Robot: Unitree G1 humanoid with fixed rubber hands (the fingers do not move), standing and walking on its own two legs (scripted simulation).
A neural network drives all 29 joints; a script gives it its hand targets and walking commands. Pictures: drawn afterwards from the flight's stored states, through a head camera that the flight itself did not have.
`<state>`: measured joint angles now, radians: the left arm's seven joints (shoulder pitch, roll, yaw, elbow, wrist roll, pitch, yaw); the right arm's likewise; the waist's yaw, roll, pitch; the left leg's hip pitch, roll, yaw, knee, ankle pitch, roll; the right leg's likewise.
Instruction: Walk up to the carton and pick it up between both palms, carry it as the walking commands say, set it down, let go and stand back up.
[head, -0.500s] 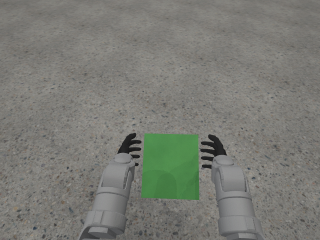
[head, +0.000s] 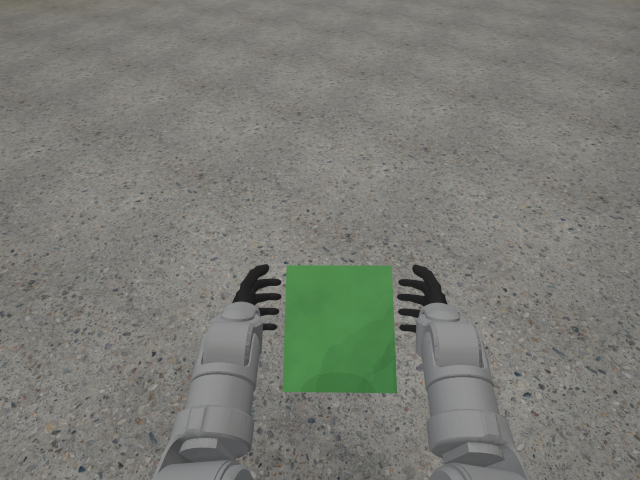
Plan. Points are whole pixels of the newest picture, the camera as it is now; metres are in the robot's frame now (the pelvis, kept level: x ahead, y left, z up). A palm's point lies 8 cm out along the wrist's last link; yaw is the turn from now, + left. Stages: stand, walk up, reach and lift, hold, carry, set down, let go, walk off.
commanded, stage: hold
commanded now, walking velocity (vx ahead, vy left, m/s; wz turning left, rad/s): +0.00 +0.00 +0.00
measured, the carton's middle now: (338, 328) +0.36 -0.04 -0.05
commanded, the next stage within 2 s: set down in 0.38 s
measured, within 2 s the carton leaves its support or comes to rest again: neither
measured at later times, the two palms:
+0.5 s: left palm (235, 317) +0.32 +0.11 +0.05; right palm (422, 328) +0.28 -0.14 +0.05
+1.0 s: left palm (247, 344) +0.32 +0.10 -0.03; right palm (413, 351) +0.30 -0.14 -0.03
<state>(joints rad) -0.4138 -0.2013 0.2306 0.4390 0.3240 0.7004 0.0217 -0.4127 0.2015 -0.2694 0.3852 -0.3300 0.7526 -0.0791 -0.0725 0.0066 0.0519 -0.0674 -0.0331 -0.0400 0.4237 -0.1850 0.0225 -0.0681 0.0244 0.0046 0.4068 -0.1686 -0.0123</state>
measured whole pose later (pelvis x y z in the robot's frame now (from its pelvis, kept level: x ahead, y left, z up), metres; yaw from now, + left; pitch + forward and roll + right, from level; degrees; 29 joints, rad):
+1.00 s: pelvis -0.01 +0.02 -0.02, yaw +0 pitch +0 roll +0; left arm -0.48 -0.23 0.34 0.71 0.35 0.39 0.12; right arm -0.44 0.21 -0.40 0.61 -0.38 0.44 -0.09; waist -0.07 0.02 0.04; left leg -0.38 -0.06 -0.02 0.62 -0.25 0.05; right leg -0.38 0.01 0.02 0.60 -0.23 0.01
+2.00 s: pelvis -0.04 +0.01 -0.15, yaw +0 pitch +29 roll +0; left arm -0.69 -0.19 0.33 0.72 0.22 0.15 0.25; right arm -0.63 0.18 -0.39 0.66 -0.21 0.17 -0.21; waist -0.06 0.03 -0.11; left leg -1.41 -0.06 -0.01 1.36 -0.46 0.03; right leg -1.41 0.02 0.01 1.35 -0.45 0.00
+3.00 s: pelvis -0.07 +0.01 -0.29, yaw -1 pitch +39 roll +0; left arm -1.05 -0.09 0.38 0.79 0.21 0.21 0.25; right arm -0.98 0.08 -0.43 0.71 -0.19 0.24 -0.22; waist -0.05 0.02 -0.02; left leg -1.97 -0.08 0.00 1.83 -0.53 0.01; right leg -1.98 0.04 0.01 1.81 -0.51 0.01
